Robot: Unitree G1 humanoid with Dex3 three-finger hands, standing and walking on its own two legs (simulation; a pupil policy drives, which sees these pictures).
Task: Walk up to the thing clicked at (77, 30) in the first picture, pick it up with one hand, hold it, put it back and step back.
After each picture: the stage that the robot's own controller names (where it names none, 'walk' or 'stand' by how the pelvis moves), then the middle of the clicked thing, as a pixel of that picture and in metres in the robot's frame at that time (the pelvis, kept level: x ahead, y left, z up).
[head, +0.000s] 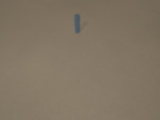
stand; (77, 24) +1.73 +0.08 -0.65
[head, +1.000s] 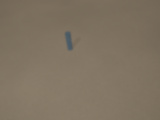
walk; (68, 41) +1.59 +0.31 -0.63
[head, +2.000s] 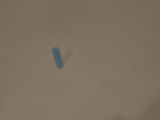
walk; (57, 58) +1.09 +0.37 -0.65
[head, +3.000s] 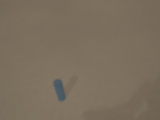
walk; (59, 90) +0.73 +0.26 -0.65
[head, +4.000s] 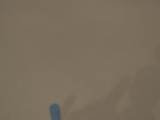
walk; (55, 116) +0.50 +0.19 -0.63
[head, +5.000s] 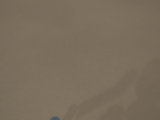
stand; out of the picture +0.44 +0.20 -0.65
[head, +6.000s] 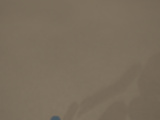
stand; out of the picture +0.43 +0.22 -0.66
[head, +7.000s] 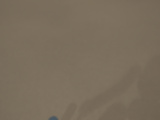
stand; out of the picture +0.44 +0.23 -0.66
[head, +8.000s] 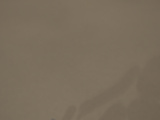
stand; out of the picture +0.42 +0.23 -0.66
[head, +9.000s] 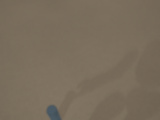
go down; (54, 115) +0.44 +0.23 -0.65
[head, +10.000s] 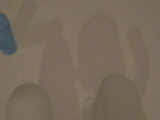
go down; (4, 37) +0.52 +0.25 -0.23
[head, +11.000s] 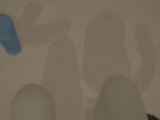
close in; (8, 38) +0.52 +0.24 -0.24
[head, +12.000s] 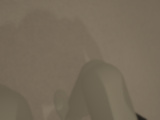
close in; out of the picture +0.50 +0.29 -0.17
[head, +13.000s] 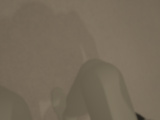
lift; out of the picture +0.48 +0.29 -0.17
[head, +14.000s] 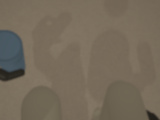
lift; (11, 59) +0.39 +0.24 -0.03
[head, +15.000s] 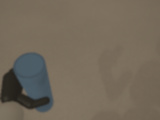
hold; (38, 88) +0.31 +0.15 +0.10
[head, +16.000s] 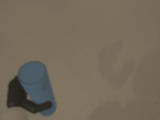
hold; (41, 93) +0.31 +0.15 +0.04
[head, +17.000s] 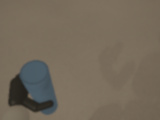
crouch; (42, 92) +0.31 +0.15 +0.05
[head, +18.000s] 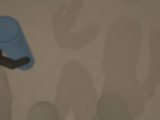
crouch; (17, 49) +0.45 +0.18 -0.03
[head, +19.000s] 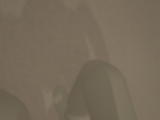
lower; out of the picture +0.47 +0.26 -0.18
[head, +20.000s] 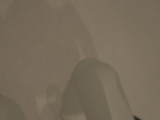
lower; out of the picture +0.48 +0.28 -0.18
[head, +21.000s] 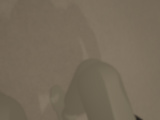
lower; out of the picture +0.47 +0.28 -0.18
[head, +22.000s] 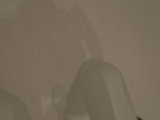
lower; out of the picture +0.47 +0.28 -0.17
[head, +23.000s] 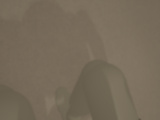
loosen; out of the picture +0.47 +0.24 -0.17
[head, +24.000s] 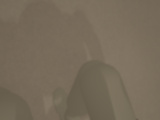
withdraw; out of the picture +0.47 +0.25 -0.18
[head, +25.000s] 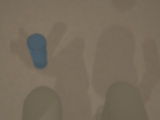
walk; (38, 54) +0.49 +0.18 -0.26
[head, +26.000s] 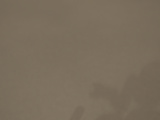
stand; out of the picture +0.41 +0.15 -0.59
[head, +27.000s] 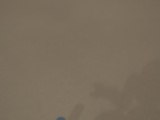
stand; out of the picture +0.42 +0.16 -0.60
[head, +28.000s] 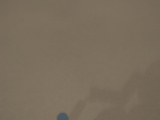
stand; out of the picture +0.43 +0.16 -0.61
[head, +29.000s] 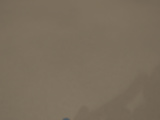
walk; out of the picture +0.44 +0.16 -0.65
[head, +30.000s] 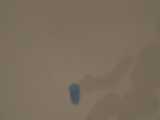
walk; (74, 94) +0.55 +0.08 -0.63
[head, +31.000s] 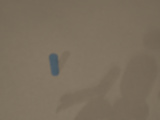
walk; (54, 65) +0.80 +0.21 -0.64
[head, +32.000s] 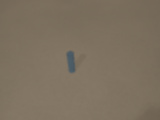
stand; (71, 62) +1.06 +0.18 -0.64
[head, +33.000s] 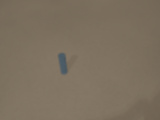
stand; (63, 64) +1.05 +0.22 -0.66
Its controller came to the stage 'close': yes
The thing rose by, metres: 0.70
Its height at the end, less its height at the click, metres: +0.00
